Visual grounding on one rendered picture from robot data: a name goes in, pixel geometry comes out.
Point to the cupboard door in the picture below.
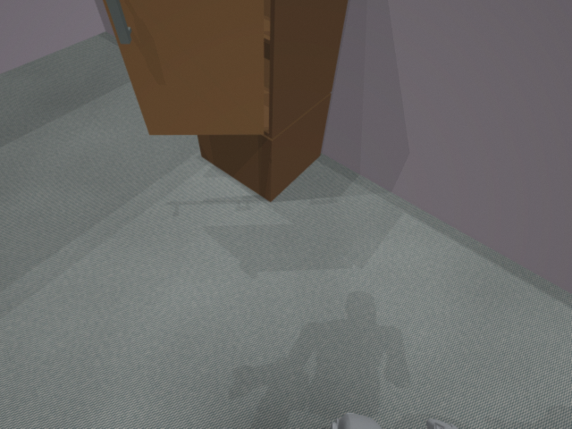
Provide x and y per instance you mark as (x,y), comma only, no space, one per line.
(196,66)

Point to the handle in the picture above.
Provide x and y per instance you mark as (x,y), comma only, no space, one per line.
(123,31)

